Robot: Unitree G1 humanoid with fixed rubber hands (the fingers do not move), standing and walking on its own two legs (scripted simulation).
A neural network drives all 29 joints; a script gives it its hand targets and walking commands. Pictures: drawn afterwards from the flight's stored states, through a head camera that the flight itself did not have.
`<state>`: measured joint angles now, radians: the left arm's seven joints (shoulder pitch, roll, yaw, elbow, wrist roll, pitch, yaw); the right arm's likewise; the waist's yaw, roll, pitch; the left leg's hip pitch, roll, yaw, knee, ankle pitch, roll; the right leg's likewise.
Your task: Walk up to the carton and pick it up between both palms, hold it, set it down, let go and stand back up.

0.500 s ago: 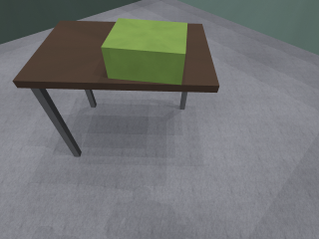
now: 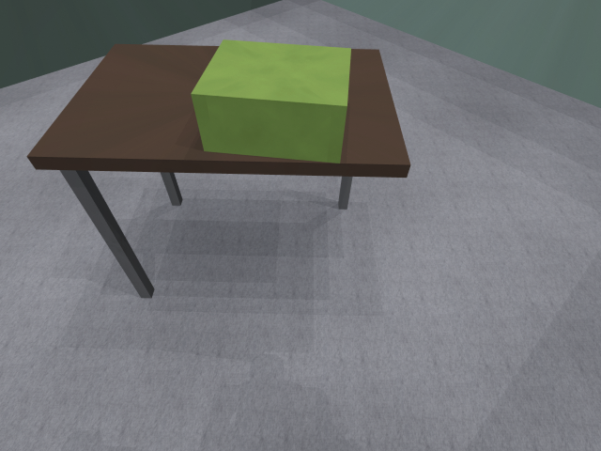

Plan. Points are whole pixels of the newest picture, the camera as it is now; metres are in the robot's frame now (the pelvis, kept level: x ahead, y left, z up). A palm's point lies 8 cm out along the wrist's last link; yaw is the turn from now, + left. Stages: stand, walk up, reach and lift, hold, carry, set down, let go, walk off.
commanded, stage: stand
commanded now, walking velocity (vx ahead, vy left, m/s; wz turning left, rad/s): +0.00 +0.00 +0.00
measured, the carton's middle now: (279, 98) +0.85 +0.07 +0.01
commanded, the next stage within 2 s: walk up in 0.28 s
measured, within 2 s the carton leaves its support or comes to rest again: neither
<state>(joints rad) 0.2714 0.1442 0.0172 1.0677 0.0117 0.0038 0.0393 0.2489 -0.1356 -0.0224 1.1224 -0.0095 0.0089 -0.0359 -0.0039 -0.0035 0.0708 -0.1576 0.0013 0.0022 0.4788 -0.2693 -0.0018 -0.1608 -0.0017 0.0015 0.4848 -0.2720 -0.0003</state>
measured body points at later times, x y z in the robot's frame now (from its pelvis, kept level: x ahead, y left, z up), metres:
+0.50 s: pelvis -0.01 +0.00 +0.00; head +0.00 +0.00 +0.45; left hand -0.02 +0.21 -0.16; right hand -0.02 -0.21 -0.16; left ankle +0.00 +0.12 -0.74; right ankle +0.00 -0.12 -0.74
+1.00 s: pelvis +0.10 +0.08 -0.02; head +0.10 +0.08 +0.43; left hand +0.19 +0.33 -0.15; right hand +0.03 -0.17 -0.17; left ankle +0.10 +0.19 -0.74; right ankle +0.16 -0.03 -0.69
